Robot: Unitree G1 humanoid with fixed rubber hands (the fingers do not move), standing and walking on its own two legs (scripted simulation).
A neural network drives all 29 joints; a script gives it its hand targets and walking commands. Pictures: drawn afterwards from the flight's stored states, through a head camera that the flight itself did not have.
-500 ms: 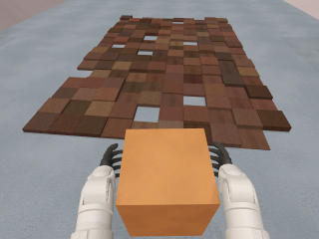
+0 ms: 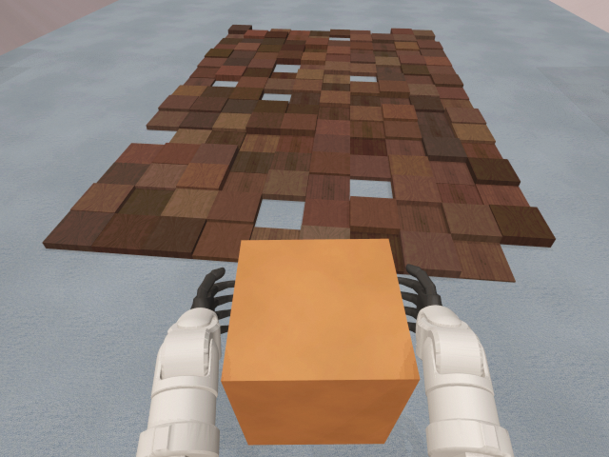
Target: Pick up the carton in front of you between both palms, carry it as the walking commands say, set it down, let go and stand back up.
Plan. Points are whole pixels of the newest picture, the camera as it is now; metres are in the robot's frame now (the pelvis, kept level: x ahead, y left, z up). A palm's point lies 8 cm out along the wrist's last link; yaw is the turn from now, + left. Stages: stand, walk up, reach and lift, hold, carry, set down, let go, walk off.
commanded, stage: hold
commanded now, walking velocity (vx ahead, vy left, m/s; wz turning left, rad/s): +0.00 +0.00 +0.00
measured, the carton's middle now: (315, 346) +0.29 +0.00 -0.02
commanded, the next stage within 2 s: carry in 0.74 s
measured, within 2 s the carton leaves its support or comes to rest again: neither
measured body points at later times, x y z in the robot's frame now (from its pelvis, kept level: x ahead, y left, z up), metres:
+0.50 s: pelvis +0.01 +0.00 +0.00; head -0.04 +0.00 +0.45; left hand +0.30 +0.15 +0.04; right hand +0.31 -0.15 +0.04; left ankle +0.02 +0.13 -0.75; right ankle +0.01 -0.13 -0.75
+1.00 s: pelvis +0.04 -0.02 -0.01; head +0.01 -0.02 +0.44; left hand +0.34 +0.12 +0.06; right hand +0.34 -0.18 +0.06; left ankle +0.02 +0.12 -0.73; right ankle +0.01 -0.14 -0.75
